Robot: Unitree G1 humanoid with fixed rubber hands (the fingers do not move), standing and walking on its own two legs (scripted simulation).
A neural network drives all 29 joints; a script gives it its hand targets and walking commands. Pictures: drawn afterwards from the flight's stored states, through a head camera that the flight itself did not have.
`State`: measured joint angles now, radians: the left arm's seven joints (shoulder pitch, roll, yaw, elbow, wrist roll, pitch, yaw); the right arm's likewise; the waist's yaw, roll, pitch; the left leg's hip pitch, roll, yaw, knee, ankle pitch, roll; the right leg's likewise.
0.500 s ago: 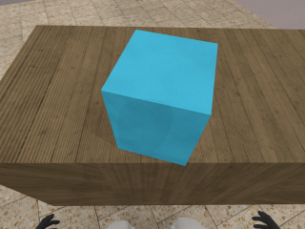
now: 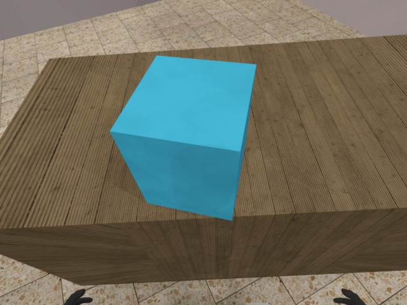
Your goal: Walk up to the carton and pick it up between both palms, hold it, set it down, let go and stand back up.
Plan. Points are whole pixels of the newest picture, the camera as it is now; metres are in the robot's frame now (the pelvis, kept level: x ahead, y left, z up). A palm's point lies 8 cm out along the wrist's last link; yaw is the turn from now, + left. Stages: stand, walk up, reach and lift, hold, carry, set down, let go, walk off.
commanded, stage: walk up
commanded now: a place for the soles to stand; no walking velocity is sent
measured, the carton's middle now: (195, 141) +0.42 +0.02 +0.07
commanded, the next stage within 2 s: reach and lift in 1.96 s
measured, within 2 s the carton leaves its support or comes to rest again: neither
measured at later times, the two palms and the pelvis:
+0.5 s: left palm out of the picture +0.06 +0.29 -0.11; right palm out of the picture +0.05 -0.29 -0.11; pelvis -0.02 +0.01 +0.02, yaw -1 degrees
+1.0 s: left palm out of the picture +0.08 +0.30 -0.11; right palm out of the picture +0.10 -0.30 -0.10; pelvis +0.00 +0.00 +0.01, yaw -1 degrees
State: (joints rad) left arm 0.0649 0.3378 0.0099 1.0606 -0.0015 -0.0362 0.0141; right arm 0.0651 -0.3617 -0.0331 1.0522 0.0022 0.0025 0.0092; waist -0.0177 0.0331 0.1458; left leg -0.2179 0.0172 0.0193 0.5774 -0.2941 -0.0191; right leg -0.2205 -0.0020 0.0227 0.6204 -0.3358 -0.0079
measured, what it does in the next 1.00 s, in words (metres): stands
